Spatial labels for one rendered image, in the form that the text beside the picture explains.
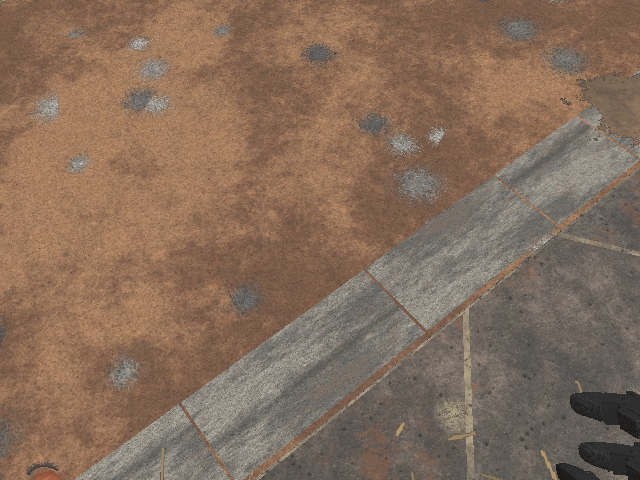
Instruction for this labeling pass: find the robot right hand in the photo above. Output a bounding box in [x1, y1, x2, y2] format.
[556, 391, 640, 480]

